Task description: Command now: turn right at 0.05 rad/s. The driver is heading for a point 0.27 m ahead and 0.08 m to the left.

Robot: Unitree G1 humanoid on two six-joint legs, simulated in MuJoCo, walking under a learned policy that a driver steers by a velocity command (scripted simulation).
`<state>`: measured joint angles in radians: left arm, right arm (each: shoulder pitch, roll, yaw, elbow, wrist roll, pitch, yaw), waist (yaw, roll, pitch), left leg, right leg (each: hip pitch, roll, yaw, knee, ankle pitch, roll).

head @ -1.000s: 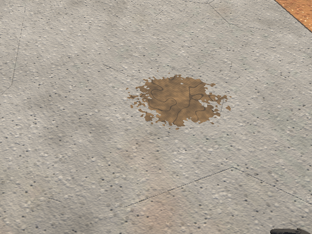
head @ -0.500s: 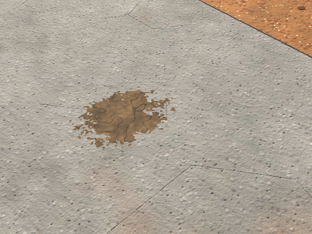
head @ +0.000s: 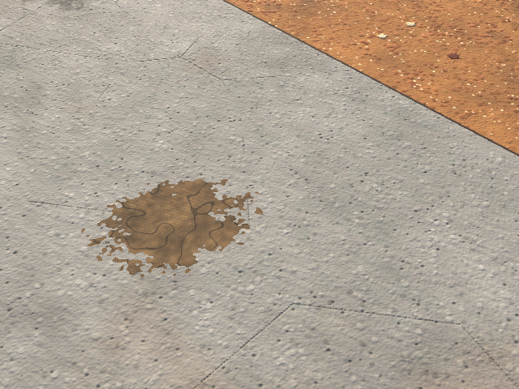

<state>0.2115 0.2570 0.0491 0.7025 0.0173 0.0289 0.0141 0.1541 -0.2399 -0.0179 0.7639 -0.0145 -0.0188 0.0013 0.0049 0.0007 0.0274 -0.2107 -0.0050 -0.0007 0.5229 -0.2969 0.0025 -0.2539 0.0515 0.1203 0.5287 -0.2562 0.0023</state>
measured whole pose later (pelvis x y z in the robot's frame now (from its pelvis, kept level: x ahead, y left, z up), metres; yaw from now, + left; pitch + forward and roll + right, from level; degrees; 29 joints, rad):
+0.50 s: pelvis +0.01 +0.01 +0.00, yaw +0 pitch -2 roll +0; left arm 0.21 0.23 0.05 0.83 0.01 0.02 0.04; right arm 0.20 -0.24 -0.01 0.88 -0.01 -0.02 0.00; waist -0.01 0.00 0.04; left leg -0.17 -0.02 0.01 0.50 -0.30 0.02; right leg -0.22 0.03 0.13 0.50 -0.26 0.02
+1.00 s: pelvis +0.01 +0.03 +0.01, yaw +0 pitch -2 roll +0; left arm 0.20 0.23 0.05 1.05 0.00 0.02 0.05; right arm 0.23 -0.24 0.00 1.00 0.00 -0.02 -0.01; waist -0.01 0.00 0.04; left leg -0.15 -0.04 0.01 0.45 -0.27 0.04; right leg -0.19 0.01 0.13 0.44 -0.23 0.04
